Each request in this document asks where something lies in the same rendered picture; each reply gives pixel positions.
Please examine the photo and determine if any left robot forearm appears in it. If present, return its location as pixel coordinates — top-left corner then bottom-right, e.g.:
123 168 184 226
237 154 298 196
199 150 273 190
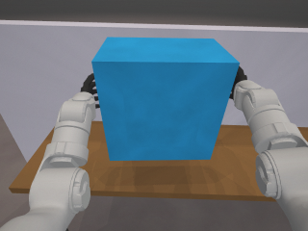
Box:
29 91 96 208

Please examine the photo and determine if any left robot hand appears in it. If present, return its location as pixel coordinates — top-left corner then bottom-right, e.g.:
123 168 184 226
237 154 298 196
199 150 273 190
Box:
81 73 100 109

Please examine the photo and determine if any left robot upper arm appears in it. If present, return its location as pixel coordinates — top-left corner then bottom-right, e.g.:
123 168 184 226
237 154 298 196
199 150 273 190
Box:
0 167 90 231

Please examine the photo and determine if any right robot hand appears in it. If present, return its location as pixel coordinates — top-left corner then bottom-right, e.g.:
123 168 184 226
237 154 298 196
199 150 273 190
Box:
229 66 247 100

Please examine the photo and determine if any table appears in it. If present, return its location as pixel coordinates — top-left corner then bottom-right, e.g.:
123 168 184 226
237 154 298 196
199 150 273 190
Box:
9 120 308 231

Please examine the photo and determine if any carton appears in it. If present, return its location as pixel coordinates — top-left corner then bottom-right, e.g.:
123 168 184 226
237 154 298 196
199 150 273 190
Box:
91 37 240 161

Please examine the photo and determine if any right robot upper arm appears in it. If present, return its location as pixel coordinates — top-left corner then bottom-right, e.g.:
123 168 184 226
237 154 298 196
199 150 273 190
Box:
255 146 308 231

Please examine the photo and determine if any right robot forearm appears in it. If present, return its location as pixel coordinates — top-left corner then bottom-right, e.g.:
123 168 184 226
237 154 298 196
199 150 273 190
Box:
233 80 308 154

